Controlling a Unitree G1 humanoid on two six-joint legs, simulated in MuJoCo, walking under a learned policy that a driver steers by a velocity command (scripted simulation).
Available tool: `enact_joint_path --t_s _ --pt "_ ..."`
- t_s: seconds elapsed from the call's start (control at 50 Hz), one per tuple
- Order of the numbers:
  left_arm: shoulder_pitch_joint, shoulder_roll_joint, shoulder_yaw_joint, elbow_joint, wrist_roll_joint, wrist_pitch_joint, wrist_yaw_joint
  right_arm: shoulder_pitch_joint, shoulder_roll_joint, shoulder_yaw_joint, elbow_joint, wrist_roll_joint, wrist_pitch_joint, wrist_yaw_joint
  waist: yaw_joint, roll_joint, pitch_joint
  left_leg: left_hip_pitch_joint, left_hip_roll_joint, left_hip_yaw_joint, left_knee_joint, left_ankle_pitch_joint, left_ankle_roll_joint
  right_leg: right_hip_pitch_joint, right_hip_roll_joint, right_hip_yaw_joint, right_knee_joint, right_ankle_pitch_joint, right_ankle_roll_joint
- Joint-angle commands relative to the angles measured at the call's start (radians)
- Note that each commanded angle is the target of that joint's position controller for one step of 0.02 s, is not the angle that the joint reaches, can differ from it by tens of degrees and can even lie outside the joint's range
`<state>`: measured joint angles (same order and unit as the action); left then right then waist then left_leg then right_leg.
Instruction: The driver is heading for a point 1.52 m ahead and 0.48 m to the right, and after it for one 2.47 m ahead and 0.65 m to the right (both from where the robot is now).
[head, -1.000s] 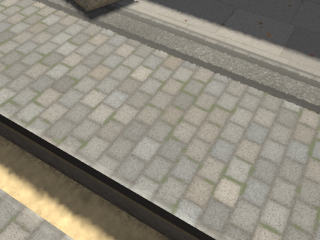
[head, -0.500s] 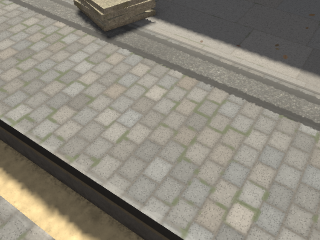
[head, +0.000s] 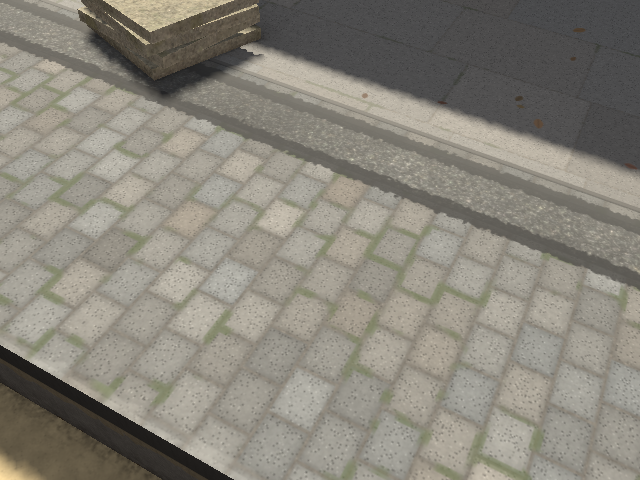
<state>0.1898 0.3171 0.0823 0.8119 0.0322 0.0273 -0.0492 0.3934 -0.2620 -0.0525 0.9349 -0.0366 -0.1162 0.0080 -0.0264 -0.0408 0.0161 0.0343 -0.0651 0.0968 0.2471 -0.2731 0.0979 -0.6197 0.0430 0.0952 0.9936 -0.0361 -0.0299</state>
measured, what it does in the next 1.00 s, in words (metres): walks ahead, turning right: right foot, then left foot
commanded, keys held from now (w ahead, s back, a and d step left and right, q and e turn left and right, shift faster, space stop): w+e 0.88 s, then w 0.12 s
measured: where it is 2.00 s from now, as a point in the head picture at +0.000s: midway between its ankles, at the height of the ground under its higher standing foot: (422, 244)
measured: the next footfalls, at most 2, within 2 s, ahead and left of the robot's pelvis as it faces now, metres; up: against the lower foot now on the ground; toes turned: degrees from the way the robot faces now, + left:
right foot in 0.32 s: +0.49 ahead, -0.14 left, +0.00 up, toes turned -14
left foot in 0.84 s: +0.81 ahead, +0.02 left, +0.00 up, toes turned -29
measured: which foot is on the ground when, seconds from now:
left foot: down 0.00-0.36, up 0.38-0.82, down 0.84-1.00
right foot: up 0.00-0.30, down 0.32-0.82, up 0.84-1.00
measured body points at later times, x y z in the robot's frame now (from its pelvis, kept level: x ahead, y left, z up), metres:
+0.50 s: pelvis +0.36 -0.06 -0.03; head +0.43 -0.05 +0.41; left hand +0.51 +0.17 -0.19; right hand +0.36 -0.32 -0.15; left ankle +0.30 +0.09 -0.67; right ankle +0.45 -0.13 -0.74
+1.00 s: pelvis +0.73 -0.05 +0.00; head +0.75 -0.03 +0.45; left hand +0.99 +0.11 -0.13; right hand +0.63 -0.32 -0.10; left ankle +0.78 +0.03 -0.74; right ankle +0.61 -0.14 -0.64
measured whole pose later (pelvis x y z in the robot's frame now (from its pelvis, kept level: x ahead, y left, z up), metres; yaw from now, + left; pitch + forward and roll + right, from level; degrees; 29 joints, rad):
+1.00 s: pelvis +0.73 -0.05 +0.00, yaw -33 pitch +1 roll -1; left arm 0.19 0.32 0.08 0.80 0.02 -0.04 -0.04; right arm 0.35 -0.25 -0.02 0.78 -0.04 -0.10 0.00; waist -0.03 -0.06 0.00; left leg -0.22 0.01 0.07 0.44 -0.24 0.02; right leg -0.51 0.04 0.06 1.24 -0.25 -0.06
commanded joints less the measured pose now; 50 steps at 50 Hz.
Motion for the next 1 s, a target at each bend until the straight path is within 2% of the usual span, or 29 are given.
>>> enact_joint_path --t_s 0.02,0.12,0.18,0.2,0.22,0.26,0.3,0.34,0.36,0.38,0.4,0.42,0.48,0.5,0.52,0.56,0.58,0.6,0.64,0.72,0.78,0.8,0.82,0.84,0.86,0.88,0.9,0.94,1.0 --pt "-0.111 0.063 0.03 -0.074 0.0 -0.009 -0.023 0.028 -0.131 -0.026 -0.014 -0.01 -0.033 -0.018 -0.007 0.099 0.114 0.057 0.299 -0.142 -0.047 0.226 0.066 -0.226 -0.035 0.041 -0.122 0.155 0.02" --pt "-0.218 0.084 0.033 -0.095 0.002 -0.018 0.029 0.131 -0.185 -0.035 0.02 -0.028 -0.032 -0.021 -0.049 0.102 0.2 0.217 0.339 -0.139 -0.044 0.164 0.068 -0.493 -0.049 0.013 -0.09 -0.087 -0.037" --pt "-0.351 0.017 0.005 -0.164 -0.001 -0.028 0.031 0.23 -0.144 -0.021 0.06 -0.026 -0.022 -0.014 -0.09 0.08 0.229 0.298 0.291 -0.076 -0.091 0.358 0.024 -0.542 -0.019 -0.079 -0.166 -0.145 -0.033" --pt "-0.374 -0.006 -0.017 -0.184 -0.003 -0.036 0.013 0.235 -0.131 -0.016 0.085 0.006 0.0 -0.039 -0.069 0.018 0.239 0.263 0.315 -0.038 -0.131 0.508 -0.016 -0.471 -0.04 -0.06 -0.252 -0.022 -0.031" --pt "-0.34 -0.034 -0.038 -0.169 -0.006 -0.041 -0.015 0.15 -0.112 -0.005 0.029 0.014 0.032 -0.04 -0.056 -0.045 0.24 0.103 0.236 0.067 -0.164 0.573 -0.015 -0.259 -0.004 -0.251 -0.415 0.102 -0.007" --pt "-0.333 -0.077 -0.053 -0.123 0.009 -0.049 -0.051 0.132 -0.095 0.025 0.022 0.055 0.024 -0.04 -0.054 -0.002 0.171 0.029 0.247 0.13 -0.182 0.835 -0.039 0.015 0.034 -0.329 -0.443 0.244 -0.054" --pt "-0.198 -0.016 -0.039 -0.071 0.022 -0.056 -0.032 0.165 -0.169 0.01 0.02 0.047 0.027 -0.051 0.029 0.124 0.1 0.028 0.276 0.136 0.045 1.317 -0.06 0.224 0.112 -0.393 -0.379 0.12 -0.11" --pt "0.126 0.099 0.002 0.038 0.04 -0.067 0.008 0.095 -0.202 0.005 -0.003 0.04 0.046 -0.045 0.191 0.265 -0.054 -0.15 0.285 0.121 0.576 1.363 -0.09 0.642 0.089 -0.27 -0.436 -0.014 -0.236" --pt "0.362 0.216 0.04 0.102 0.052 -0.038 0.021 0.132 -0.121 0.038 -0.032 0.073 0.047 -0.023 0.277 0.115 -0.252 -0.785 0.143 0.063 1.205 0.723 -0.176 1.273 -0.239 0.246 -0.309 0.012 -0.53" --pt "0.333 0.227 0.055 0.088 -0.024 -0.021 0.046 0.042 -0.141 0.026 -0.099 0.05 0.031 -0.024 0.216 0.162 -0.464 -0.733 0.023 -0.061 1.342 -0.19 -0.118 1.215 -0.373 0.5 -0.452 0.19 -0.498" --pt "0.239 0.24 0.051 0.08 -0.029 -0.03 0.053 -0.039 -0.144 0.032 -0.156 0.037 0.025 -0.015 0.183 0.192 -0.417 -0.723 0.053 -0.164 1.281 -0.092 -0.093 1.067 -0.326 0.525 -0.548 0.089 -0.434" --pt "0.165 0.208 0.04 0.098 -0.018 -0.044 0.058 -0.025 -0.099 0.052 -0.165 0.029 0.019 -0.009 0.118 0.201 -0.274 -0.694 0.113 -0.169 1.165 -0.067 -0.069 0.873 -0.314 0.462 -0.634 0.03 -0.379" --pt "0.106 0.057 -0.014 0.133 0.012 -0.095 0.058 -0.002 -0.109 0.035 -0.157 -0.002 0.064 -0.012 0.027 0.221 -0.044 -0.548 0.184 -0.193 0.912 -0.001 -0.07 0.447 -0.24 0.333 -0.757 -0.083 -0.3" --pt "0.102 0.088 -0.004 0.169 0.0 -0.104 0.063 -0.078 -0.077 0.039 -0.197 -0.003 0.09 -0.024 0.013 0.137 0.011 -0.572 0.179 -0.165 0.869 -0.039 -0.079 0.362 -0.212 0.296 -0.768 -0.141 -0.284" --pt "0.146 0.093 0.003 0.172 0.0 -0.104 0.065 -0.07 -0.046 0.044 -0.211 -0.024 0.11 -0.029 0.031 0.015 -0.037 -0.618 0.145 -0.126 1.067 -0.043 -0.074 0.378 -0.195 0.288 -0.745 -0.178 -0.317" --pt "0.071 0.11 0.004 0.159 0.004 -0.091 0.076 -0.125 -0.024 0.054 -0.285 -0.018 0.111 -0.028 -0.035 -0.03 -0.048 -0.773 0.183 -0.188 1.05 -0.012 -0.08 0.342 -0.15 0.27 -0.803 -0.373 -0.261" --pt "-0.029 0.119 0.001 0.089 -0.014 -0.077 0.078 -0.182 -0.069 0.053 -0.334 0.003 0.095 -0.008 -0.054 -0.023 0.04 -0.679 0.21 -0.158 0.766 -0.015 -0.109 0.156 -0.128 0.214 -0.863 -0.442 -0.271" --pt "-0.04 0.067 -0.013 0.06 -0.009 -0.084 0.068 -0.217 -0.075 0.051 -0.317 0.006 0.087 -0.001 -0.037 0.012 0.006 -0.52 0.184 -0.099 0.725 0.114 -0.132 0.064 -0.082 0.166 -0.881 -0.357 -0.26" --pt "-0.001 0.094 0.007 0.048 0.004 -0.13 0.055 -0.222 -0.06 0.057 -0.326 -0.009 0.072 0.007 -0.018 -0.015 -0.011 -0.488 0.183 -0.102 0.653 0.281 -0.12 0.11 -0.083 0.148 -0.867 -0.175 -0.256" --pt "0.131 0.133 0.035 0.05 -0.013 -0.124 0.053 -0.339 -0.101 0.043 -0.35 0.011 0.071 0.001 0.07 -0.05 0.029 -0.573 0.172 -0.122 0.444 0.21 -0.101 0.401 -0.142 0.209 -0.856 -0.164 -0.226" --pt "0.1 0.156 0.045 0.04 -0.009 -0.106 0.045 -0.193 -0.133 0.019 -0.298 0.03 0.063 0.006 -0.002 -0.084 -0.024 -0.299 0.125 -0.121 0.301 0.194 -0.089 0.424 -0.15 0.212 -0.691 -0.006 -0.148" --pt "0.074 0.165 0.049 0.029 -0.01 -0.102 0.043 -0.048 -0.156 0.001 -0.256 0.035 0.06 -0.005 -0.089 -0.023 -0.084 -0.144 0.107 -0.111 0.222 0.165 -0.085 0.412 -0.111 0.187 -0.498 0.079 -0.115" --pt "0.088 0.115 0.035 0.023 -0.016 -0.105 0.035 0.094 -0.2 -0.019 -0.215 0.019 0.053 -0.02 -0.144 0.088 -0.177 0.061 0.144 -0.123 0.219 0.044 -0.089 0.327 -0.037 0.115 -0.222 0.037 -0.084" --pt "0.101 -0.032 -0.008 -0.017 -0.007 -0.109 0.033 0.168 -0.249 -0.02 -0.217 -0.013 0.045 -0.033 -0.121 0.325 -0.19 0.155 0.387 -0.402 0.183 -0.131 -0.105 0.131 0.025 0.057 0.099 -0.422 -0.071" --pt "0.24 -0.068 -0.019 -0.062 -0.043 -0.115 0.027 0.053 -0.335 -0.042 -0.234 -0.026 0.058 -0.038 0.025 0.549 -0.238 0.196 0.523 -0.902 -0.044 -0.126 -0.013 -0.108 0.085 -0.031 0.314 -0.492 -0.037" --pt "0.219 0.01 -0.012 -0.01 -0.019 -0.095 0.041 -0.05 -0.232 -0.032 -0.256 -0.024 0.055 -0.033 0.032 0.284 -0.146 0.067 0.504 -0.845 -0.04 -0.284 0.021 -0.15 -0.015 -0.013 0.445 -0.374 -0.034" --pt "0.132 0.047 -0.003 -0.02 -0.014 -0.098 0.035 -0.104 -0.135 -0.002 -0.273 -0.016 0.04 -0.019 0.014 0.136 -0.063 -0.053 0.423 -0.651 -0.037 -0.274 0.018 -0.116 -0.044 -0.002 0.416 -0.274 -0.034" --pt "0.033 0.045 0.002 -0.055 -0.008 -0.082 0.011 -0.09 -0.083 0.015 -0.23 -0.006 0.01 -0.012 0.014 0.137 -0.001 -0.168 0.325 -0.387 -0.023 0.009 -0.005 -0.039 -0.067 0.029 0.293 -0.206 -0.034" --pt "0.04 0.015 -0.001 -0.065 -0.002 -0.052 0.001 -0.019 -0.083 0.012 -0.181 0.013 -0.03 -0.006 0.024 0.164 -0.013 -0.119 0.303 -0.277 -0.004 0.345 0.004 -0.041 -0.019 0.018 0.237 -0.184 -0.027"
